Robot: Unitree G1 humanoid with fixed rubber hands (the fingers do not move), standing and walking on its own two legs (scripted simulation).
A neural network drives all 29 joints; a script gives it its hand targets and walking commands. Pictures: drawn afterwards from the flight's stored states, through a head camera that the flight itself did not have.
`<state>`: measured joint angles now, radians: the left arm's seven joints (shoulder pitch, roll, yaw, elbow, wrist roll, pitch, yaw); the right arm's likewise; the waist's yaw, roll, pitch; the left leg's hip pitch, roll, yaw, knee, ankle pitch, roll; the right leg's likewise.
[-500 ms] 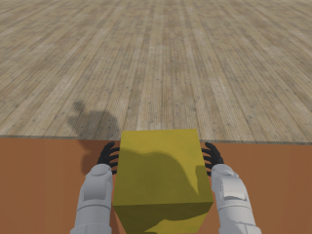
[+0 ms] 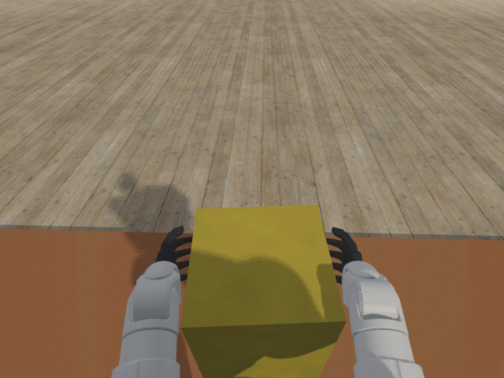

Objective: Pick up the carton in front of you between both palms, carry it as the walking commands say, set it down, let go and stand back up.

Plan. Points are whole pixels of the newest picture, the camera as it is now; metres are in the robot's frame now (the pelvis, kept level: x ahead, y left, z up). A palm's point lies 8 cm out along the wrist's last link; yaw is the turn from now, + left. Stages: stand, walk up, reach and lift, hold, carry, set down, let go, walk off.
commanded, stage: hold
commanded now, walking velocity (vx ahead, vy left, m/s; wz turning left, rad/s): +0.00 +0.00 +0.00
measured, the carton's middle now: (259, 295) +0.29 +0.00 -0.02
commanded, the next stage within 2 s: carry in 1.08 s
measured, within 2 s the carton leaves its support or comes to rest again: neither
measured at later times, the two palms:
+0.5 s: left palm (168, 268) +0.29 +0.15 +0.05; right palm (352, 267) +0.29 -0.15 +0.05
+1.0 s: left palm (168, 269) +0.29 +0.15 +0.05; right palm (351, 269) +0.29 -0.15 +0.05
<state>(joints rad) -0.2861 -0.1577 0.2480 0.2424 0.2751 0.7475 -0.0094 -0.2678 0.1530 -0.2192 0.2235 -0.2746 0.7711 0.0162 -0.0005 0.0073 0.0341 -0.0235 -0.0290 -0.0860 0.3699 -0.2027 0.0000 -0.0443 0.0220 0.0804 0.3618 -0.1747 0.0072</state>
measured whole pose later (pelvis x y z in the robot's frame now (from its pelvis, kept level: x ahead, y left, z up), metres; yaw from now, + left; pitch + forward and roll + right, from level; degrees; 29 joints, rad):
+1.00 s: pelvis +0.00 +0.00 +0.00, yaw +0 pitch -8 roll +0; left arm -0.27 -0.15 0.23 0.21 0.27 0.75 -0.01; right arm -0.25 0.15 -0.20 0.19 -0.27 0.78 0.01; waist 0.00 0.01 0.04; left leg -0.02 -0.03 -0.09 0.36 -0.20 0.00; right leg -0.04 0.02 0.08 0.35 -0.18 0.01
